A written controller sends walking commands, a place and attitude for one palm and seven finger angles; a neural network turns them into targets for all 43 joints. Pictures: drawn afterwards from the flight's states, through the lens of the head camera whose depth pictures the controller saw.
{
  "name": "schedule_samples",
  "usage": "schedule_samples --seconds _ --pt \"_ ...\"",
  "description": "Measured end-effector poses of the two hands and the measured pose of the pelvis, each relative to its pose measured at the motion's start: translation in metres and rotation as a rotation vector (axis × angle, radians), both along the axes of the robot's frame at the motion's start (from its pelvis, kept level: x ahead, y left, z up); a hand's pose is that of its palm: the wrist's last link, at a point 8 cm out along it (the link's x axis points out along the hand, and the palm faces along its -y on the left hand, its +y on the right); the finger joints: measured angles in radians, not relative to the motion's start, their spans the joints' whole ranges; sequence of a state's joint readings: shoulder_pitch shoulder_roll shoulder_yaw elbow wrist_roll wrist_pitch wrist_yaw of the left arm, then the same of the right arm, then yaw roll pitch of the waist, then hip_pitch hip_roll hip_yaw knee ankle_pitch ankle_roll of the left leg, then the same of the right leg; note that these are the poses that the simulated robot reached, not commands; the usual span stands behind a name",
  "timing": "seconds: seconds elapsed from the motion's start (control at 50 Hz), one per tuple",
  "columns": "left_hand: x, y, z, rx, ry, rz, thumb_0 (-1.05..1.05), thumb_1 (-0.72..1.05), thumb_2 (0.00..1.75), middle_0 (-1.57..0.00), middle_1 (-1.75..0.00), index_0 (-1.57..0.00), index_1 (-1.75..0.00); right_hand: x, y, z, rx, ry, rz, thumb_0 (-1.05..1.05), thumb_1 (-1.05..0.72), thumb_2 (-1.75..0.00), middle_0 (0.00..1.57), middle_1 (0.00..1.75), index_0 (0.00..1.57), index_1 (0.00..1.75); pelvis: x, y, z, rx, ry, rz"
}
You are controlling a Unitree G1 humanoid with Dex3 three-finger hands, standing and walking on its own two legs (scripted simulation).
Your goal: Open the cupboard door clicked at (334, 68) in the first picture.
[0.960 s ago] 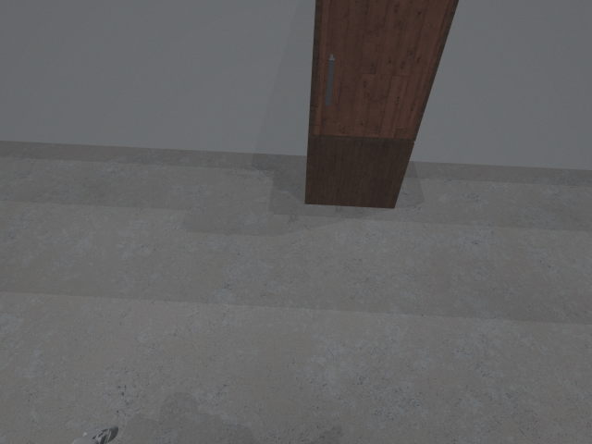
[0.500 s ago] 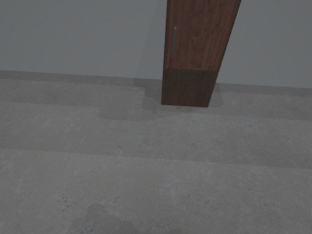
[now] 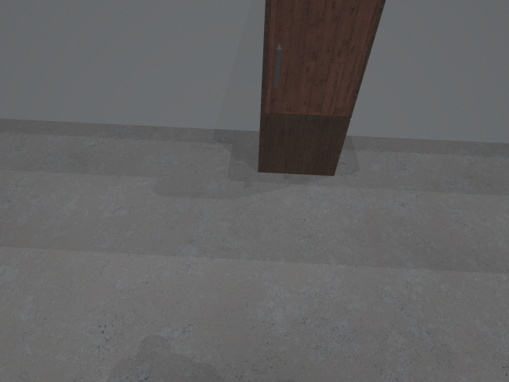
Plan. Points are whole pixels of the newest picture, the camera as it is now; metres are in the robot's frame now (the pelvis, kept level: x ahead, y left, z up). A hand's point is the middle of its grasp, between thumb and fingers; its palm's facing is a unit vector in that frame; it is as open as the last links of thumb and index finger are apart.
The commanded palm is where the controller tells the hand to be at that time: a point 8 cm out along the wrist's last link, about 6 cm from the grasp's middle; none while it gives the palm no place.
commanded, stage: look at it before walking up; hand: left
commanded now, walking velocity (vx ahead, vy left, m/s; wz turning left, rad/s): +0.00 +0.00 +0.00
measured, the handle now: (277, 66) +1.32 -0.03 -0.11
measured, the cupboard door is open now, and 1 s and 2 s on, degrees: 0 0 0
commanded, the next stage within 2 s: walk to a spot facing it in 0.58 s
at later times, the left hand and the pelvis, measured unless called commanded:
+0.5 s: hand out of the picture +0.08 +0.25 -0.16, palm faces -0.02 -0.94 -0.34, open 7.4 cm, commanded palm none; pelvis +0.01 +0.00 +0.00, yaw +0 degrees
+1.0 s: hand out of the picture +0.08 +0.19 -0.18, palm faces -0.12 -0.97 -0.23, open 7.4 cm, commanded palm none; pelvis +0.05 -0.02 -0.01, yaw -9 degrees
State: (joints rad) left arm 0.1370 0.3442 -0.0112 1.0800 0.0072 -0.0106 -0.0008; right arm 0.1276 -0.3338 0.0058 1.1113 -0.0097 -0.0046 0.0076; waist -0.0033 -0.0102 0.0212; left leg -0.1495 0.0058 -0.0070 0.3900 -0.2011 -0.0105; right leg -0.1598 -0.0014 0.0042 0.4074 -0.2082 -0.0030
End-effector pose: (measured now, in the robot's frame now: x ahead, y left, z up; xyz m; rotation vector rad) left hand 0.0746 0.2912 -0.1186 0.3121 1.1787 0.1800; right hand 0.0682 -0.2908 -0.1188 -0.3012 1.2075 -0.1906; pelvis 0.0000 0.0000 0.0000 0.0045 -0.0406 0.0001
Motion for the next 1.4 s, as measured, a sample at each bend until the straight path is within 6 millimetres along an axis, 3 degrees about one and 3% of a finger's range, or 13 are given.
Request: schedule_samples --seconds 0.46,0.76,0.86,0.96,1.06,1.1,1.18,1.3,1.4 --pt "-0.005 0.002 0.000 0.007 0.045 0.015 0.00 0.90 0.90 -0.20 -0.30 -0.20 -0.30 0.010 -0.002 0.000 -0.003 0.012 0.008 0.01 -0.90 -0.90 0.20 0.30 0.20 0.30 0.008 -0.001 0.001 0.001 0.007 0.000" --pt "0.002 -0.003 -0.001 0.002 0.029 0.015 0.00 0.90 0.90 -0.20 -0.30 -0.20 -0.30 0.018 -0.002 0.001 -0.004 -0.012 0.005 0.01 -0.90 -0.90 0.20 0.30 0.20 0.30 0.012 -0.003 0.001 0.000 0.003 -0.013" --pt "-0.005 -0.018 -0.014 -0.044 0.083 0.007 0.00 0.90 0.90 -0.20 -0.30 -0.20 -0.30 0.006 0.011 -0.010 0.034 -0.002 -0.041 0.01 -0.90 -0.90 0.20 0.29 0.20 0.30 0.022 -0.003 -0.005 0.000 0.010 -0.059" --pt "-0.005 -0.041 -0.025 -0.083 0.170 -0.022 0.00 0.91 0.90 -0.20 -0.30 -0.20 -0.30 -0.021 0.017 -0.025 0.084 0.036 -0.144 0.00 -0.90 -0.90 0.20 0.30 0.20 0.30 0.041 -0.012 -0.011 0.017 0.023 -0.130" --pt "0.028 -0.075 -0.030 -0.097 0.174 -0.077 0.00 0.91 0.90 -0.20 -0.30 -0.20 -0.30 -0.052 0.008 -0.046 0.122 0.135 -0.240 0.00 -0.90 -0.90 0.20 0.30 0.20 0.30 0.064 -0.033 -0.021 0.012 0.021 -0.183" --pt "0.040 -0.086 -0.035 -0.093 0.139 -0.076 0.00 0.90 0.90 -0.20 -0.30 -0.20 -0.30 -0.056 0.002 -0.053 0.131 0.189 -0.256 0.01 -0.90 -0.90 0.20 0.30 0.20 0.30 0.072 -0.043 -0.027 0.005 0.020 -0.187" --pt "0.049 -0.104 -0.030 -0.103 0.145 -0.057 0.00 0.91 0.90 -0.20 -0.30 -0.20 -0.30 -0.027 -0.008 -0.041 0.133 0.179 -0.264 0.01 -0.90 -0.90 0.20 0.29 0.20 0.30 0.095 -0.054 -0.017 0.000 0.019 -0.207" --pt "0.065 -0.122 -0.021 -0.125 0.251 -0.104 0.00 0.90 0.90 -0.20 -0.30 -0.20 -0.30 0.065 -0.019 -0.020 0.133 -0.021 -0.288 0.01 -0.90 -0.90 0.20 0.29 0.19 0.30 0.135 -0.058 -0.003 0.009 0.038 -0.268" --pt "0.099 -0.121 -0.024 -0.135 0.284 -0.110 0.00 0.90 0.90 -0.20 -0.30 -0.20 -0.30 0.143 -0.014 -0.012 0.143 -0.128 -0.272 0.01 -0.90 -0.90 0.20 0.29 0.19 0.30 0.177 -0.055 -0.004 -0.005 0.044 -0.296"
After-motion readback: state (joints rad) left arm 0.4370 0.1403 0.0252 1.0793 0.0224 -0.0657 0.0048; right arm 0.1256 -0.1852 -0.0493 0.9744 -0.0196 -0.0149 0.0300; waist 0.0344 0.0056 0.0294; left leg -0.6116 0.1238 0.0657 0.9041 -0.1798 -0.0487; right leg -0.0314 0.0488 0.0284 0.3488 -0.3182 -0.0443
